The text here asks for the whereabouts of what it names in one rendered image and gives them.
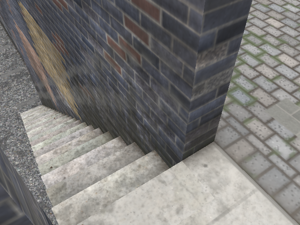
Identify stairs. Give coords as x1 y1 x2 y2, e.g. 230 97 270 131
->
20 105 170 225

